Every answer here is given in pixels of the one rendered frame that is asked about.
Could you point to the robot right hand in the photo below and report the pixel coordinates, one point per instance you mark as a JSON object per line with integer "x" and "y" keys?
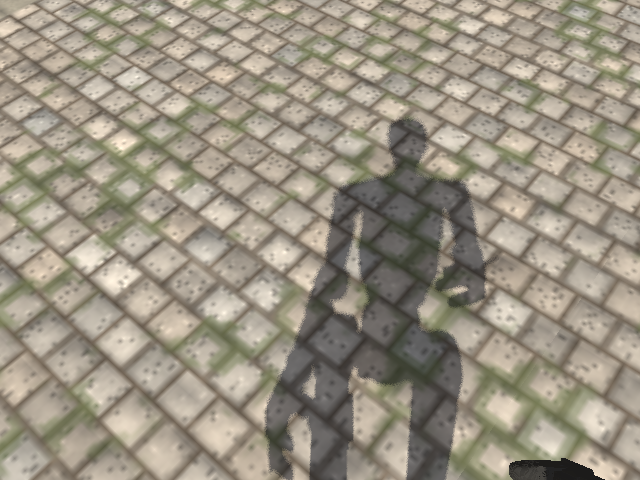
{"x": 550, "y": 470}

